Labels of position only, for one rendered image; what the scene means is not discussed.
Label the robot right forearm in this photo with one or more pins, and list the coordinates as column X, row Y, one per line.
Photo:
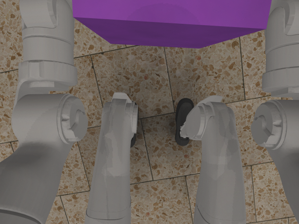
column 281, row 78

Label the right robot upper arm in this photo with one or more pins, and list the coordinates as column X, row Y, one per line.
column 276, row 127

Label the robot left foot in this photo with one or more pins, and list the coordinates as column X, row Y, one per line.
column 133, row 139

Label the left robot upper arm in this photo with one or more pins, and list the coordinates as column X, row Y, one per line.
column 46, row 126

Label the robot left forearm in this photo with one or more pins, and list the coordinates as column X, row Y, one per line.
column 48, row 42

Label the right robot shin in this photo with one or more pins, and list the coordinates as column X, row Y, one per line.
column 186, row 128

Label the carton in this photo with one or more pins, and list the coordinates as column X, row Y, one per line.
column 172, row 23

